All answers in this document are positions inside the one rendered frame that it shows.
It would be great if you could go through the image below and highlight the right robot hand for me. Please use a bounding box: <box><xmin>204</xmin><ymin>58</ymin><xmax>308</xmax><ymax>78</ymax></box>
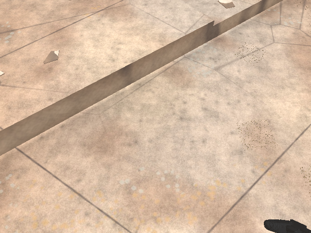
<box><xmin>263</xmin><ymin>219</ymin><xmax>311</xmax><ymax>233</ymax></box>

